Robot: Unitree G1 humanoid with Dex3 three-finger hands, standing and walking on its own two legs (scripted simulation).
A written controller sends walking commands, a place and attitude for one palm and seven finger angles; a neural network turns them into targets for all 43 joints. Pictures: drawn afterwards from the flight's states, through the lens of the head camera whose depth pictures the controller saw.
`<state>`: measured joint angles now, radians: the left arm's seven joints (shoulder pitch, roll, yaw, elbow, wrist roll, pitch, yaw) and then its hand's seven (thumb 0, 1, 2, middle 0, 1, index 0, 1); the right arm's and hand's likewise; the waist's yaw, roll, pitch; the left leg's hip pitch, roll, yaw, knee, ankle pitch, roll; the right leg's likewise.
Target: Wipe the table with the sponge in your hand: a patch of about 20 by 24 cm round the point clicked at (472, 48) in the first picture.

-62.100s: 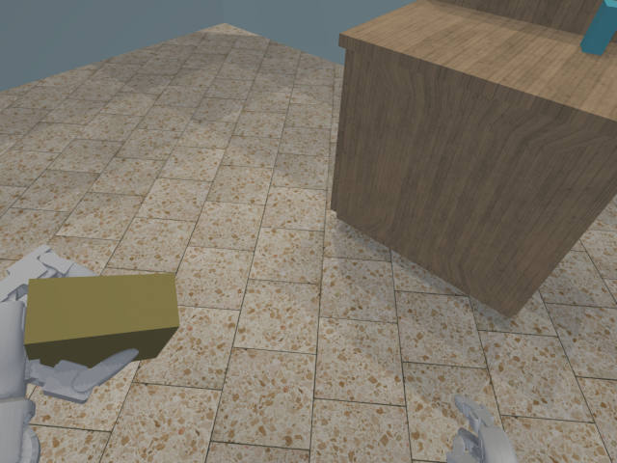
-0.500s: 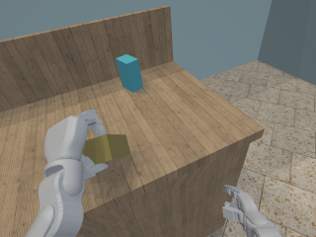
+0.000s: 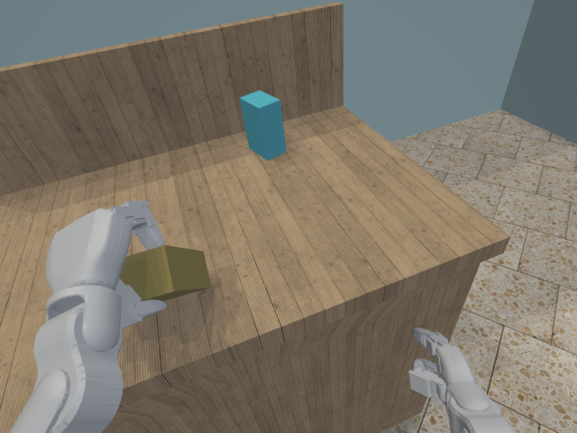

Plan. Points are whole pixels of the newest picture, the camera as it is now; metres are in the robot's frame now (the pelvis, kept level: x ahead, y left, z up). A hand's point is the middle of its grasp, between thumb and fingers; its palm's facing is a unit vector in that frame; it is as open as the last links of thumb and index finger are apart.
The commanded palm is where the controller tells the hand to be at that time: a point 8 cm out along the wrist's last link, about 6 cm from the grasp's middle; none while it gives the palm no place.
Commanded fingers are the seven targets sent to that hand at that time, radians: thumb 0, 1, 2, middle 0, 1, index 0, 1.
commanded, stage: wipe forward along the middle lane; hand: left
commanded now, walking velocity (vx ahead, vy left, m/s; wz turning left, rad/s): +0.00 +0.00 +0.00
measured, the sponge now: (154, 281) +0.26 +0.23 +0.12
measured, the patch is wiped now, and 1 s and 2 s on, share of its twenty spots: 0.85 0.85 0.90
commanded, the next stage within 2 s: slide back across to the first lane in 1.94 s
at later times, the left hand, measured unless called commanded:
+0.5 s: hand (148, 234) +0.29 +0.23 +0.18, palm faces +0.23 -0.16 -0.96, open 9.3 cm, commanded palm +0.25 +0.25 +0.21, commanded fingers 0.00 0.10 1.30 -1.20 -1.60 -1.20 -1.60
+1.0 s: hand (151, 218) +0.33 +0.25 +0.17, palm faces +0.06 -0.03 -1.00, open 9.4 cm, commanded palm +0.29 +0.28 +0.20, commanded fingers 0.00 0.10 1.30 -1.20 -1.60 -1.20 -1.60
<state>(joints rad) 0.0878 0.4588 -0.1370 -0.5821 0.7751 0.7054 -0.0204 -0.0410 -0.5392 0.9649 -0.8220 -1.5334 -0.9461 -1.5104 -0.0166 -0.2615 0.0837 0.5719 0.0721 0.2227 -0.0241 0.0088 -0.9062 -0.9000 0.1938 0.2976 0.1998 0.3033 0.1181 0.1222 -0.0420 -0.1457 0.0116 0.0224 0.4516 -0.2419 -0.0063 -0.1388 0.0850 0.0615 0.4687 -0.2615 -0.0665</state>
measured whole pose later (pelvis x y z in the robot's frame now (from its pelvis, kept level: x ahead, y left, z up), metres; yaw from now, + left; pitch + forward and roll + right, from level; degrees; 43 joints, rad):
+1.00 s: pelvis +0.00 -0.02 +0.00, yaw +2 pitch -1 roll +2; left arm -0.40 0.51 -0.17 0.18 0.93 0.59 -0.19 0.00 -0.61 0.99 -0.92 -1.44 -0.95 -1.53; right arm 0.05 -0.30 0.09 0.68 0.08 0.11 -0.06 0.01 -0.90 -0.90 0.20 0.30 0.20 0.30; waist 0.06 0.12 -0.08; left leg -0.21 0.01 -0.02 0.47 -0.24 0.00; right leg -0.20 0.09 0.02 0.51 -0.28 -0.09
